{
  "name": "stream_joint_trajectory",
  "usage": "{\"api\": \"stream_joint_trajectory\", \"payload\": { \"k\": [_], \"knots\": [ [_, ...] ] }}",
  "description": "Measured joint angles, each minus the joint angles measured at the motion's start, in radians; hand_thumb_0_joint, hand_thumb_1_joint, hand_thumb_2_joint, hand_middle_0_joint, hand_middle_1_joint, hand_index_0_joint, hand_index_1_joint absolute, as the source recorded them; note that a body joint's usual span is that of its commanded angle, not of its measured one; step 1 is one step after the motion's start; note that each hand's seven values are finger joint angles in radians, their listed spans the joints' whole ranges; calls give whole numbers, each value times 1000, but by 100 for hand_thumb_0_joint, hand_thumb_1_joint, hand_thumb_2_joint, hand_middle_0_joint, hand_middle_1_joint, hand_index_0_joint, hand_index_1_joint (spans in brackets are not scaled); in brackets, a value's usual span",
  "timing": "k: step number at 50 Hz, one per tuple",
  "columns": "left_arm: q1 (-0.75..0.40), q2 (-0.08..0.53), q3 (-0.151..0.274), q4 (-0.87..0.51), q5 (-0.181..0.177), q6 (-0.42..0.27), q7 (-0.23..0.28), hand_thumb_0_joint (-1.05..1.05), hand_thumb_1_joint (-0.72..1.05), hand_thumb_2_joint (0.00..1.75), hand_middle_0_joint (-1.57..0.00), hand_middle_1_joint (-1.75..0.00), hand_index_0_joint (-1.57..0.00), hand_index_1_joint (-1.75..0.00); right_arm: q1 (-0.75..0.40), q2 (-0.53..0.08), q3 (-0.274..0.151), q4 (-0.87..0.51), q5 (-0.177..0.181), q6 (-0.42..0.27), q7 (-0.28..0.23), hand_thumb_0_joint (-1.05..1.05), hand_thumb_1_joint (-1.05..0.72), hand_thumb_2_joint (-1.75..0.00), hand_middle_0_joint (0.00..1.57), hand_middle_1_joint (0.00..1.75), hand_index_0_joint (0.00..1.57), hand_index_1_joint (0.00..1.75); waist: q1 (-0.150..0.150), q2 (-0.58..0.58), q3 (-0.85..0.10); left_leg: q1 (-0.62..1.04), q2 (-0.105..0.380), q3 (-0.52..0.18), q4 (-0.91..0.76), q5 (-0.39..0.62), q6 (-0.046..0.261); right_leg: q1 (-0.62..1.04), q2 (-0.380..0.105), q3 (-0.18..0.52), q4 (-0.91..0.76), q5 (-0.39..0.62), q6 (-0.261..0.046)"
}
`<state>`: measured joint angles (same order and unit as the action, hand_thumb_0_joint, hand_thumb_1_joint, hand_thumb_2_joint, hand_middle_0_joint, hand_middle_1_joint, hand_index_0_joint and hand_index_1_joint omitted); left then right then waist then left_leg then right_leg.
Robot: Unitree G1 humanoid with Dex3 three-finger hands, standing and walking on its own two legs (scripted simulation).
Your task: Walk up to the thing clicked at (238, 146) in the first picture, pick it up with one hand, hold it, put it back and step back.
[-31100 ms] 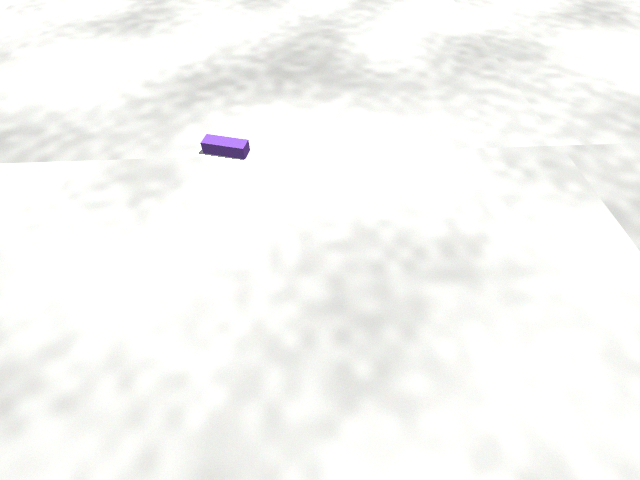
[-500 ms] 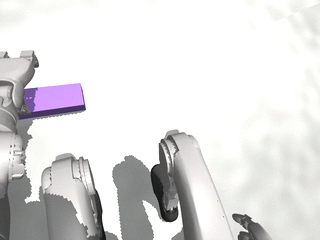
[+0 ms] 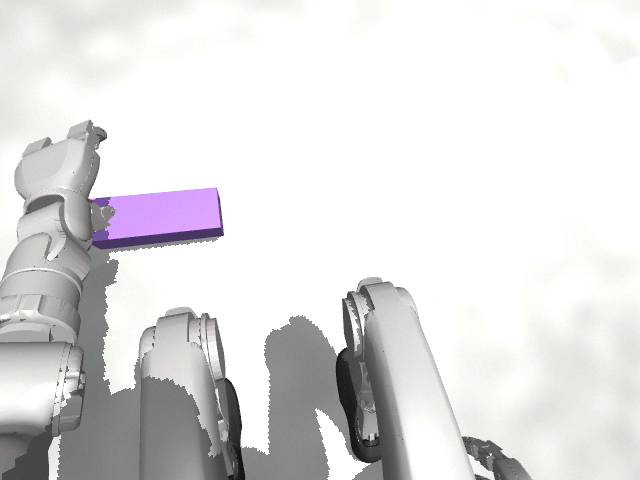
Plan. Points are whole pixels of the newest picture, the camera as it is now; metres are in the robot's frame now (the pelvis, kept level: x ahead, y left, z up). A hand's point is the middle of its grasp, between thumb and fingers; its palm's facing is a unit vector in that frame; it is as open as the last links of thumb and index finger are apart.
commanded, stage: home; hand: left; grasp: from above
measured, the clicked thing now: (158, 218) +0.51 +0.22 -0.35
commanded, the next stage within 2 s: none
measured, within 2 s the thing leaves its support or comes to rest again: neither
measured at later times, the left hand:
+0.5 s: hand (19, 350) +0.29 +0.21 +0.08, palm faces -0.07 -0.89 -0.46, open 7.4 cm
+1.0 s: hand out of the picture +0.23 +0.20 +0.27, palm faces +0.17 -0.96 -0.22, open 7.4 cm
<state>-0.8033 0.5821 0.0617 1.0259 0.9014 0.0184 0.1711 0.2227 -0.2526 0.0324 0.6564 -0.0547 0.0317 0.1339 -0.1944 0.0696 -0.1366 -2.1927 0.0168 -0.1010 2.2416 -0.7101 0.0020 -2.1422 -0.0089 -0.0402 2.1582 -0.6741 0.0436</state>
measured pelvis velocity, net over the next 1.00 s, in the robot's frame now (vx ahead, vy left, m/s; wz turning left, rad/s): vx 0.08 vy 0.00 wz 0.11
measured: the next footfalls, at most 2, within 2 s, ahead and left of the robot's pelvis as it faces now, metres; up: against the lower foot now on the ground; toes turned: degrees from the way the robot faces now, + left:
none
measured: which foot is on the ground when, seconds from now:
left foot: down 0.00-1.00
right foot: down 0.00-1.00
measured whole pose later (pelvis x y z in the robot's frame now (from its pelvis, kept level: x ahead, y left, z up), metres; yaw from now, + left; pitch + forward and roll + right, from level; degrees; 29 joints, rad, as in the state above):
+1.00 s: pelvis +0.08 +0.00 +0.32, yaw +6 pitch +14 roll -3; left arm 0.48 0.22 0.04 -0.13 -0.07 0.46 0.06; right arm 0.31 -0.22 0.04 0.51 0.03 -0.17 -0.18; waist -0.06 0.06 -0.19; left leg -0.78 0.04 -0.05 1.06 -0.51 -0.01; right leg -0.74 -0.01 -0.06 0.98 -0.48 0.02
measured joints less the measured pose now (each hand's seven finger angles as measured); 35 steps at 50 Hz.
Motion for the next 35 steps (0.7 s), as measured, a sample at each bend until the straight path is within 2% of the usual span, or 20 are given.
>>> {"api": "stream_joint_trajectory", "payload": {
  "k": [3, 7, 10, 14, 19, 26, 30, 35],
  "knots": [
    [101, -36, -12, -120, -107, 22, -67, 0, 33, 85, -22, -45, -21, -46, -18, -20, -25, -22, 19, 14, -14, 0, -90, -89, 20, 30, 20, 29, 36, 4, -25, 73, 2, 7, -75, 8, 0, 70, -2, 1, -70, 7, -3],
    [241, -81, -31, -280, -241, 49, -118, 0, 58, 86, -22, -37, -21, -38, -46, -42, -53, -50, 39, 18, -34, 0, -90, -90, 20, 30, 20, 29, 77, -8, -45, 176, 3, 15, -173, 25, -3, 169, -6, 2, -161, 21, -8],
    [337, -115, -43, -378, -321, 71, -131, 0, 70, 87, -21, -34, -21, -34, -72, -51, -68, -65, 51, 9, -53, 0, -90, -90, 20, 30, 20, 29, 102, -19, -55, 251, 2, 18, -242, 40, -6, 242, -9, 1, -225, 32, -13],
    [450, -159, -52, -482, -420, 110, -122, 0, 80, 89, -21, -32, -21, -32, -111, -49, -70, -82, 65, -11, -83, 0, -90, -90, 20, 30, 20, 29, 122, -30, -60, 354, 2, 21, -328, 58, -10, 344, -12, -1, -307, 47, -17],
    [582, -209, -60, -592, -550, 175, -105, 1, 86, 89, -21, -31, -21, -30, -147, -24, -51, -93, 81, -47, -123, 0, -90, -90, 20, 30, 20, 29, 132, -33, -62, 492, 2, 24, -438, 77, -14, 481, -15, -4, -412, 63, -21],
    [753, -264, -57, -724, -745, 262, -88, 1, 89, 90, -21, -30, -21, -30, -141, 27, -8, -109, 92, -92, -172, 1, -90, -90, 20, 30, 20, 30, 130, -36, -52, 708, 7, 30, -610, 102, -16, 693, -13, -6, -581, 89, -25],
    [844, -290, -49, -793, -824, 301, -80, 1, 89, 90, -21, -30, -21, -30, -108, 46, 11, -112, 95, -114, -200, 1, -90, -90, 20, 30, 20, 30, 128, -35, -46, 834, 10, 33, -717, 119, -18, 820, -11, -9, -689, 105, -26],
    [950, -326, -26, -874, -900, 352, -77, 1, 89, 90, -21, -30, -20, -30, -49, 53, 27, -107, 97, -136, -243, 1, -90, -90, 20, 30, 20, 30, 126, -34, -42, 998, 15, 36, -855, 141, -17, 985, -8, -12, -831, 130, -27]
  ]
}}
